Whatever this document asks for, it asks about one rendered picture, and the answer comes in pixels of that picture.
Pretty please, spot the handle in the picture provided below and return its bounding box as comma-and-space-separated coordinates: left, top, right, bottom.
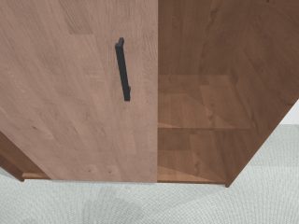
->
115, 37, 131, 102

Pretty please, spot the wardrobe door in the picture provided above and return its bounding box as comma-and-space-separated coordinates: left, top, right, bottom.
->
0, 131, 45, 174
0, 0, 159, 183

